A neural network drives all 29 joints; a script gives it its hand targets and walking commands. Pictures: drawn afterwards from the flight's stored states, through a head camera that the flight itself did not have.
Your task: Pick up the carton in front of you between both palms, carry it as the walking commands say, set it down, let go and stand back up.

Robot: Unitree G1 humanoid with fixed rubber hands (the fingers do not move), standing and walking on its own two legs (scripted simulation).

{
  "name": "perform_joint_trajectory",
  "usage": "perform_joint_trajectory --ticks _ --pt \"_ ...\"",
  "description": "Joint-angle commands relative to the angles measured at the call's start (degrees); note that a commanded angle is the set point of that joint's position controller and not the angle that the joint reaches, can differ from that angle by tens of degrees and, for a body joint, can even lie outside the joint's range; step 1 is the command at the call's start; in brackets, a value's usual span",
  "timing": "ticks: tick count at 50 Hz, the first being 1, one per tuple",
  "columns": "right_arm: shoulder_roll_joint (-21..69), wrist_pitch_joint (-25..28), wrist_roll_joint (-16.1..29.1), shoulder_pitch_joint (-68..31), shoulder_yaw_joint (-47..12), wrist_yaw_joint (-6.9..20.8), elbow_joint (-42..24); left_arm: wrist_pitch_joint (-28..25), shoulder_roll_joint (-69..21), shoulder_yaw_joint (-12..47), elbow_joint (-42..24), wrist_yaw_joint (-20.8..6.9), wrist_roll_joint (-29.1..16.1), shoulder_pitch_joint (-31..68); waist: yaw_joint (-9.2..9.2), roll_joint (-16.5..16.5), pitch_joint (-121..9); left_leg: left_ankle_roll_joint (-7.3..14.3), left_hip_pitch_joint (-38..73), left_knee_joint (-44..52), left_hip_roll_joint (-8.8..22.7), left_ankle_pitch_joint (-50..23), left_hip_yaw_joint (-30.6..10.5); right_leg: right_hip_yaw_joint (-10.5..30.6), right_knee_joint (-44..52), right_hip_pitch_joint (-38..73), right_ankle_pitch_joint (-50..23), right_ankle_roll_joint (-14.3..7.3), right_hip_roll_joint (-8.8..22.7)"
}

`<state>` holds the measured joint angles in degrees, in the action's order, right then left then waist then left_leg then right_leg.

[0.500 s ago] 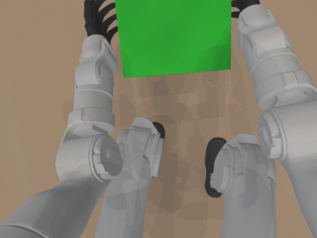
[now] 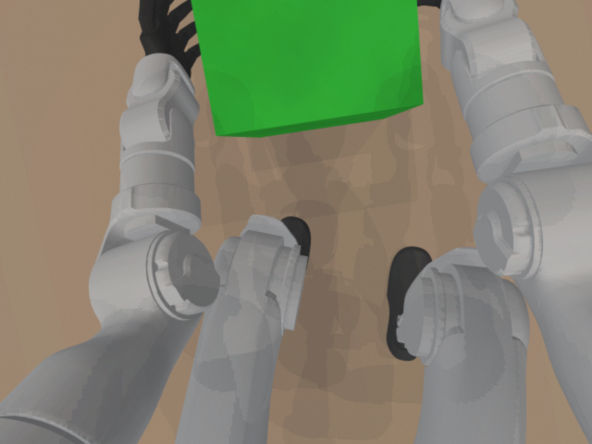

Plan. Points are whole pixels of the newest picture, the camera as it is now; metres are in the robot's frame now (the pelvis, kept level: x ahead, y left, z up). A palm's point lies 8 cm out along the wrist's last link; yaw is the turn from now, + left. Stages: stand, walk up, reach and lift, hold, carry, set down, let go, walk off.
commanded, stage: set down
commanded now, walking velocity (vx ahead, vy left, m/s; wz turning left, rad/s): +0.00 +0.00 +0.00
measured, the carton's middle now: (308, 46) +0.53 +0.09 -0.25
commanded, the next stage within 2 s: let go in 1.78 s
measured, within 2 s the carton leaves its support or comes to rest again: rests again in 0.08 s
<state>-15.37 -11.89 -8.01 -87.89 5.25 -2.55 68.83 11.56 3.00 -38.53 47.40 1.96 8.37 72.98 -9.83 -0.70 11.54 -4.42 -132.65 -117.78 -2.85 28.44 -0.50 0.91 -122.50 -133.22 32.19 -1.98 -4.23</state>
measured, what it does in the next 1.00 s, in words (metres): stands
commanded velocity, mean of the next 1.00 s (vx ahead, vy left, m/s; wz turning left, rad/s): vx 0.00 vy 0.00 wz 0.00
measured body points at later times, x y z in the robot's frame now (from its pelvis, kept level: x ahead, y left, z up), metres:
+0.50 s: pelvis +0.01 +0.00 -0.01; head +0.37 -0.04 +0.25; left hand +0.50 +0.24 -0.18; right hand +0.57 -0.06 -0.19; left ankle +0.13 +0.13 -0.35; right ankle +0.10 -0.10 -0.35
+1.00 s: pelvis +0.00 +0.01 +0.01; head +0.34 +0.01 +0.29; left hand +0.49 +0.25 -0.12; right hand +0.59 -0.10 -0.12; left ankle +0.13 +0.13 -0.35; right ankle +0.10 -0.10 -0.35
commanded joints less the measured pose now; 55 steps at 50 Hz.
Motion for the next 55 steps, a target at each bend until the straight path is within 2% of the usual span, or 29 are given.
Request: perform_joint_trajectory --ticks 1,2,5,6,7,10,11,15,17,18,19,22,24,25,26,28,30,34,37,39,41,42,43,44,45,49,52,53,55 --pt "36.9 3.8 0.1 -13.4 -5.0 9.7 -2.5 0.7 -40.7 14.6 5.4 -11.3 -0.8 15.3 4.81 10.3 -47.0 0.6 17.9 5.9 -3.9 -12.5 4.9 1.4 13.0 27.8 -12.4 -0.8 -1.9" --pt "35.2 4.0 0.3 -12.6 -3.9 9.3 -3.3 0.4 -38.7 16.4 4.7 -11.2 -1.8 16.9 1.0 9.0 -49.6 0.5 20.2 5.7 -4.1 -14.8 4.6 1.8 11.6 27.8 -14.7 -0.9 -1.1" --pt "37.4 4.3 -2.5 -4.5 -1.6 9.3 2.0 -0.2 -40.0 17.5 8.7 -11.5 -3.4 15.4 7.27 7.7 -48.2 0.3 19.2 5.0 -4.3 -16.6 3.6 1.8 11.2 26.0 -17.8 -1.2 -1.4" --pt "36.3 4.8 -0.8 -5.9 -4.2 9.1 -3.2 -0.7 -38.2 15.9 7.5 -11.5 -2.1 13.4 4.24 10.5 -48.1 0.4 18.9 3.9 -3.9 -18.8 3.6 2.9 11.3 26.1 -21.2 -1.2 -0.9" --pt "36.0 3.9 -3.9 -4.7 -2.4 9.2 0.2 -0.8 -38.5 16.4 6.1 -11.7 -2.8 14.1 8.36 10.7 -45.2 0.1 16.0 3.3 -3.3 -16.6 3.8 3.2 12.3 27.7 -21.5 -0.9 -0.7" --pt "35.4 4.6 -2.4 -5.4 -4.8 9.0 -3.0 -2.0 -34.3 19.4 3.3 -10.6 -5.2 17.0 6.83 8.6 -44.7 -0.4 17.7 4.3 -4.0 -20.2 2.1 3.2 10.1 25.9 -24.4 -1.6 -0.9" --pt "35.7 4.5 -2.6 -5.2 -5.6 9.3 -4.5 -2.7 -33.3 22.4 1.2 -9.8 -7.7 19.8 8.96 6.7 -46.3 -1.1 18.3 3.1 -3.7 -18.2 2.6 2.9 9.2 27.9 -22.4 -2.1 -1.0" --pt "31.8 2.3 -5.4 -1.4 -0.3 9.6 3.9 -2.5 -30.6 21.1 1.1 -8.2 -5.0 20.2 8.5 3.0 -40.4 -1.6 23.4 4.4 -4.2 -13.2 2.4 2.3 9.5 20.1 -10.9 -2.3 -1.4" --pt "31.8 2.8 -4.5 -4.8 -1.1 9.4 -2.0 -2.4 -27.0 17.2 3.4 -7.4 -4.7 17.2 4.8 7.0 -41.5 -0.4 21.0 3.8 -4.7 -10.9 3.3 2.3 8.9 21.9 -9.5 -1.9 -1.3" --pt "30.5 2.8 -5.4 -6.5 -0.6 9.6 1.3 -2.5 -28.2 16.6 7.0 -7.0 -5.8 18.5 8.55 6.5 -40.7 -1.1 19.7 2.7 -3.9 -9.1 3.8 2.1 9.4 24.9 -9.5 -2.2 -1.3" --pt "28.4 2.4 -5.4 -4.4 -1.2 9.1 1.2 -2.8 -25.4 15.5 5.0 -7.2 -5.7 17.7 6.04 9.1 -41.5 -1.3 18.8 1.7 -3.6 -10.1 4.2 3.1 9.0 26.9 -12.2 -1.9 -0.2" --pt "17.6 3.7 -7.1 -2.8 2.6 7.1 -1.1 -3.9 -17.0 13.0 8.2 -5.6 -4.5 16.0 8.29 10.6 -43.0 -1.2 19.1 2.1 -3.4 -12.5 3.2 3.0 8.6 29.0 -15.1 -0.5 0.4" --pt "-2.8 5.6 -4.6 -4.4 1.3 2.4 -3.2 -6.5 1.2 8.7 8.3 -1.0 -4.9 6.9 5.1 7.5 -42.9 -2.6 20.0 1.9 -2.1 -12.8 4.8 3.0 8.2 31.9 -15.9 0.3 1.8" --pt "-10.3 7.0 -0.9 -6.8 -1.3 0.5 -7.6 -8.5 10.5 7.1 9.6 1.7 -4.9 1.2 0.78 7.7 -46.2 -2.2 21.8 1.8 -1.1 -14.8 5.2 3.7 8.4 32.0 -15.6 1.0 2.1" --pt "-12.5 7.8 2.0 -10.4 -4.3 -0.7 -10.8 -10.1 12.5 8.1 11.0 2.7 -7.5 1.1 1.69 9.8 -48.4 -2.1 19.6 2.3 -0.6 -14.5 5.6 3.1 8.6 34.1 -15.2 1.0 2.6" --pt "-13.3 8.7 7.0 -12.4 -9.3 -1.4 -9.4 -12.2 16.3 10.5 12.6 4.0 -11.1 -1.0 -2.84 11.1 -51.1 -1.4 21.4 1.9 0.2 -17.0 6.7 5.2 9.5 37.5 -17.3 1.5 3.5" --pt "-12.5 8.6 11.8 -11.7 -12.9 -1.0 -8.0 -12.1 12.7 15.5 12.4 4.0 -18.6 1.3 -1.72 11.6 -52.6 -1.2 20.4 1.7 0.0 -15.4 6.5 5.9 9.2 41.5 -15.1 0.3 4.4" --pt "-11.4 7.8 17.2 -18.8 -16.4 0.3 -10.6 -13.2 16.3 14.9 5.9 5.0 -20.1 7.2 -5.08 14.3 -52.6 0.2 24.2 1.3 1.8 -17.4 7.2 6.9 10.5 40.2 -12.8 1.5 5.0" --pt "-14.3 7.1 19.5 -18.1 -17.1 1.3 -12.8 -12.2 17.0 20.3 -0.2 6.0 -22.8 9.2 -2.61 15.3 -63.8 0.8 28.7 2.9 1.5 -19.7 6.2 4.3 8.2 48.7 -16.7 1.8 4.6" --pt "-15.8 6.1 22.2 -19.7 -18.3 1.4 -15.3 -11.3 20.2 17.2 -3.0 6.9 -20.1 7.4 -7.54 14.0 -72.0 1.1 34.8 2.6 2.3 -23.9 7.6 5.5 7.9 51.9 -19.9 1.6 4.3" --pt "-17.3 5.0 22.7 -15.8 -16.9 1.7 -16.9 -9.6 20.4 19.1 -4.5 7.7 -20.6 5.0 -8.36 11.6 -78.3 1.8 43.0 5.7 1.2 -24.4 6.9 2.1 7.3 51.9 -17.4 2.1 2.6" --pt "-15.6 3.4 21.3 -14.6 -16.3 1.7 -12.7 -7.8 15.2 21.4 -3.8 8.1 -22.2 5.1 -4.25 12.0 -75.8 1.8 42.6 6.4 0.9 -23.7 6.8 1.5 9.7 48.2 -15.7 1.3 2.4" --pt "-16.4 3.5 19.9 -13.2 -14.3 1.8 -15.7 -7.1 16.3 18.9 -5.0 8.0 -20.7 -0.1 -5.9 12.9 -77.5 1.2 45.2 8.6 0.6 -23.0 6.6 0.0 10.9 46.8 -12.0 2.2 1.6" --pt "-18.9 2.4 17.8 -12.1 -10.1 1.9 -9.3 -6.3 13.9 22.2 -6.7 8.3 -21.7 2.8 -2.04 7.8 -75.4 0.3 44.5 9.3 0.6 -20.7 5.8 0.1 10.4 47.1 -11.9 1.4 1.9" --pt "-17.8 2.3 13.8 -11.6 -9.1 1.8 -12.8 -6.1 11.1 20.5 -8.3 8.2 -21.2 -2.4 -4.4 12.0 -71.4 1.4 44.7 10.4 -0.5 -18.2 5.6 -1.1 11.7 40.2 -6.9 1.8 2.4" --pt "-19.7 1.5 10.0 -9.1 -1.8 2.2 -8.3 -3.7 7.2 22.1 -10.0 9.1 -19.2 2.3 3.55 5.5 -67.1 -0.8 48.2 14.3 0.0 -12.0 4.5 -2.3 17.2 33.4 -0.9 -0.1 1.8" --pt "-16.4 1.4 10.7 -3.5 -1.5 4.5 -3.9 -2.3 6.6 19.5 -7.1 9.1 -14.9 -1.3 -0.32 3.8 -55.0 -0.3 45.4 19.3 -0.3 -6.2 3.8 -2.7 20.5 25.5 3.6 -0.4 1.4" --pt "-18.0 2.2 8.5 -5.4 0.4 4.7 -5.8 -2.8 5.2 20.4 -7.9 9.1 -15.0 -0.1 2.35 2.5 -56.5 -1.5 45.9 19.1 -0.1 -9.4 4.4 -2.9 21.9 29.3 0.4 -0.4 1.1" --pt "-19.1 3.7 10.4 -5.8 0.3 4.4 -12.0 -3.5 8.5 19.0 -14.2 9.9 -13.8 0.5 -0.68 4.4 -69.4 -0.5 55.3 20.3 -0.8 -20.4 3.0 -2.3 20.6 32.3 -6.1 0.3 0.3"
